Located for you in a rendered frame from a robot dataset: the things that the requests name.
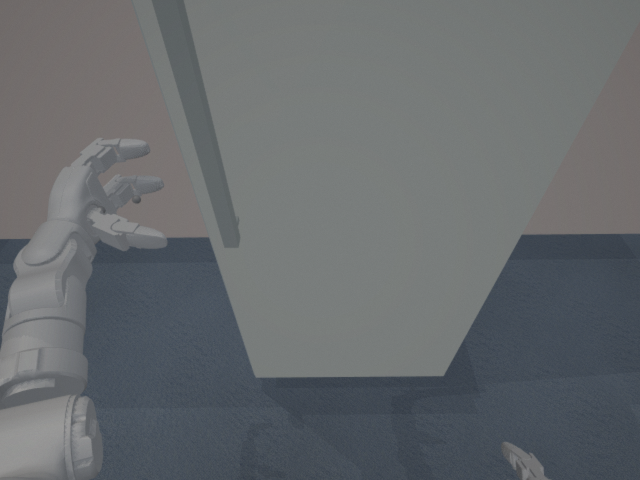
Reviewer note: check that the left robot hand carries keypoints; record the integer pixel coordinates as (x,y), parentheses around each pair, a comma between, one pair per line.
(77,192)

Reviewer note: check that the left robot upper arm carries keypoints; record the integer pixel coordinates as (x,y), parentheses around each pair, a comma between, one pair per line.
(54,439)

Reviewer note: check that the fridge door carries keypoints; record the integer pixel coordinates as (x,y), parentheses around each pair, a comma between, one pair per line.
(384,158)

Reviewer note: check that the left robot forearm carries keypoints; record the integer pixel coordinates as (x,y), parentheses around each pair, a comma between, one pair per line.
(41,355)

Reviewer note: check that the handle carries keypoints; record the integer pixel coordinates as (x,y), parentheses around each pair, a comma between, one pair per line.
(175,29)

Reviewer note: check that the right robot hand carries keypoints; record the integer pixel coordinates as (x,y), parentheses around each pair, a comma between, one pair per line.
(526,466)

